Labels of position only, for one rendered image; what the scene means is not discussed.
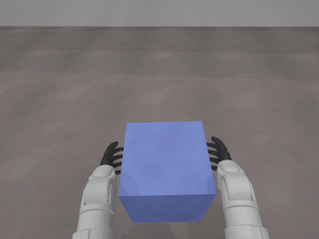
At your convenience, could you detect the robot right forearm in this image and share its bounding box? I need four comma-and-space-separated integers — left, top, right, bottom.
216, 159, 270, 239

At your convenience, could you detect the robot left hand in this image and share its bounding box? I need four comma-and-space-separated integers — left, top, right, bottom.
100, 141, 124, 175

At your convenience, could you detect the robot right hand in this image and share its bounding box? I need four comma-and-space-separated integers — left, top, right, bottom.
206, 136, 232, 171

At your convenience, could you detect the carton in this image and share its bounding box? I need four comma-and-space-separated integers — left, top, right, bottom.
118, 120, 216, 223

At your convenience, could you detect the robot left forearm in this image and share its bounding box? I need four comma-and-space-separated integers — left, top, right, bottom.
72, 164, 117, 239

